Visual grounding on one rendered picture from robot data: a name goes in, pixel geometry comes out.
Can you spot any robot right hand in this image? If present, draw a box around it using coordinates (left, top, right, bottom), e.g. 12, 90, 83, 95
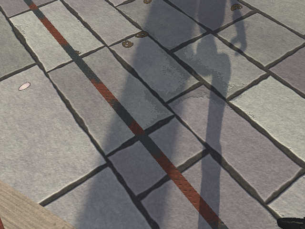
276, 217, 305, 229

